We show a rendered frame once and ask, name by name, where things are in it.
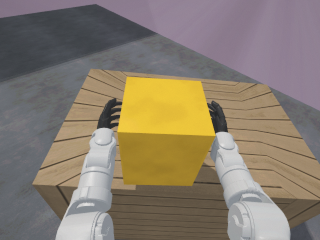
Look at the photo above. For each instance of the robot right hand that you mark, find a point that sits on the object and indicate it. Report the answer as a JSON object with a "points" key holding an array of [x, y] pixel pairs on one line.
{"points": [[218, 118]]}

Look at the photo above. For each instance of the robot right forearm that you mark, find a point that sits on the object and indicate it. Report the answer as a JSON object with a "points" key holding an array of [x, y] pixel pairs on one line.
{"points": [[233, 174]]}

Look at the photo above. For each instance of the pedestal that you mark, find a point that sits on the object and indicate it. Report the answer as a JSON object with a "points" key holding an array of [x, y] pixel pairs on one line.
{"points": [[272, 149]]}

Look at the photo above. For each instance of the robot left forearm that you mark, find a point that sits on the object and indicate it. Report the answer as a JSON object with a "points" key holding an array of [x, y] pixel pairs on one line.
{"points": [[94, 189]]}

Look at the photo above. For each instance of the robot left hand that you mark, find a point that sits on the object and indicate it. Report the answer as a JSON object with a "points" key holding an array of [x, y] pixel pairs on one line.
{"points": [[106, 118]]}

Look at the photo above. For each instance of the robot right upper arm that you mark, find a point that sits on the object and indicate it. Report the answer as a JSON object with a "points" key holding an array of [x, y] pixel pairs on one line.
{"points": [[257, 221]]}

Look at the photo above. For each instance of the robot left upper arm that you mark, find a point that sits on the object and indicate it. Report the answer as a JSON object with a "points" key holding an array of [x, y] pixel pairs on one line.
{"points": [[96, 225]]}

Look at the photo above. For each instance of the carton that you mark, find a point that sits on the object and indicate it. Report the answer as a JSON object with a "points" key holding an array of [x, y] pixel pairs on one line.
{"points": [[165, 131]]}

